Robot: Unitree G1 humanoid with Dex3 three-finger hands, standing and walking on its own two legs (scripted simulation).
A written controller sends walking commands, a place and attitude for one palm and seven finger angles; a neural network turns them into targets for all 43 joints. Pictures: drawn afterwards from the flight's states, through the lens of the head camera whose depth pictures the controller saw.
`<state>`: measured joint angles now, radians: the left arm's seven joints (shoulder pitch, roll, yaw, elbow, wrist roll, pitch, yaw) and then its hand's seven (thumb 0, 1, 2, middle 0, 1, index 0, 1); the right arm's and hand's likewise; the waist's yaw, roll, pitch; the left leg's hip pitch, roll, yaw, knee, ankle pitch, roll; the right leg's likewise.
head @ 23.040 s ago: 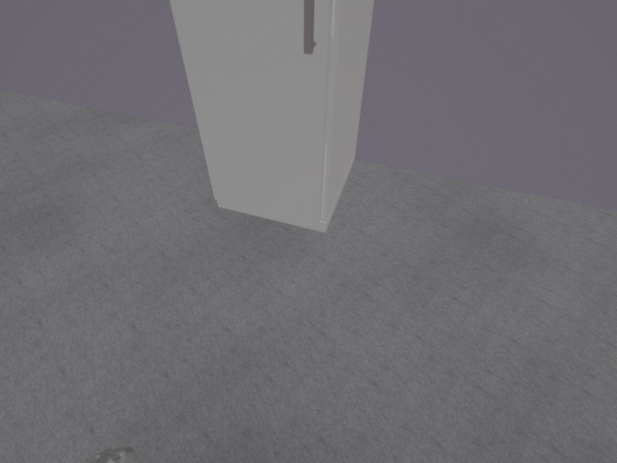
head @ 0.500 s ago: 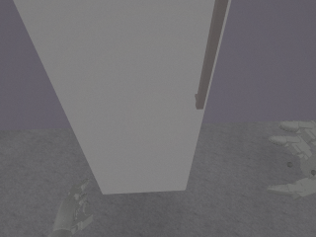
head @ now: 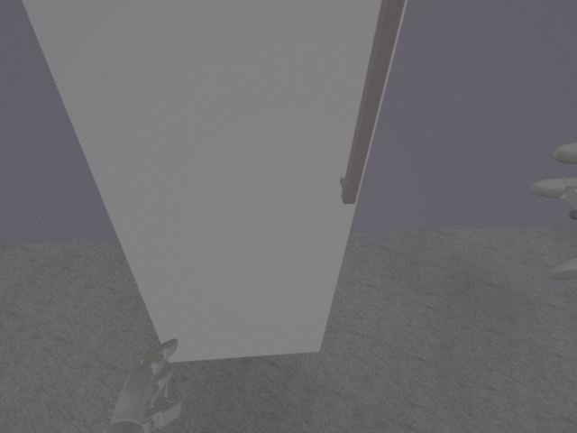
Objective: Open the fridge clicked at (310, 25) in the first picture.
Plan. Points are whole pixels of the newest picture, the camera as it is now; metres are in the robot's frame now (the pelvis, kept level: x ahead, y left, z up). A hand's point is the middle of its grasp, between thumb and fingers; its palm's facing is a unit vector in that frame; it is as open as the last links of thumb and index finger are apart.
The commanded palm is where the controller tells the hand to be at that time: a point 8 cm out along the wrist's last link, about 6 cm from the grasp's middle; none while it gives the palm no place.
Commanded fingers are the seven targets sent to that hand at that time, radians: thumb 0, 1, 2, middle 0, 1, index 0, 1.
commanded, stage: raise the hand to about handle height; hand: right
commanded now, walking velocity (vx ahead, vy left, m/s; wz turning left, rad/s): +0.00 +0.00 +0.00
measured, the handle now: (363, 110) +0.53 -0.11 +0.23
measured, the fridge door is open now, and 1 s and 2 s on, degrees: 0 0 0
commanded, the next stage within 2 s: move the hooked fingers beside the handle in 0.42 s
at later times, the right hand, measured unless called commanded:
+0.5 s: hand (507, 226) +0.30 -0.24 +0.21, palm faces -0.02 +0.99 -0.13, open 14.0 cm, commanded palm +0.26 -0.29 +0.23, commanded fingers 0.00 0.50 -0.30 0.30 1.20 0.30 1.20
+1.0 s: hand (480, 181) +0.35 -0.23 +0.23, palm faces -0.05 +1.00 -0.07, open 14.0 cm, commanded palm +0.32 -0.27 +0.23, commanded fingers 0.00 0.50 -0.30 0.30 1.20 0.30 1.20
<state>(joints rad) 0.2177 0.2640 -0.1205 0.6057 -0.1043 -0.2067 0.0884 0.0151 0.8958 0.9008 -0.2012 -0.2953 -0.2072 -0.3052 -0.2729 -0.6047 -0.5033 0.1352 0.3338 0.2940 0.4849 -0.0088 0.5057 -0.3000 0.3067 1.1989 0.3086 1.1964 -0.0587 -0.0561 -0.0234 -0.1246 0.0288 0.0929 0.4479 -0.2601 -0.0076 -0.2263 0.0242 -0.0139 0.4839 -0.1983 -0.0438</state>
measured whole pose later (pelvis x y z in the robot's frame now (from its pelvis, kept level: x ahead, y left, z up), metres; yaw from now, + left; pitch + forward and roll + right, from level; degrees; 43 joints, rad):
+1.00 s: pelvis +0.03 +0.02 +0.00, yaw +1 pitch -2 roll +0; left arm 0.21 0.26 -0.09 0.59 -0.10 -0.17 0.09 0.02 0.90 0.90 -0.20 -0.29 -0.20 -0.30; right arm -0.34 -0.50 -0.43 0.18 0.32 0.25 0.44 -0.01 0.51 -0.30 0.31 1.20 0.31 1.20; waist -0.02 -0.05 -0.04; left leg -0.13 0.01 0.08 0.47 -0.30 0.01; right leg -0.22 0.00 -0.03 0.50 -0.25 -0.02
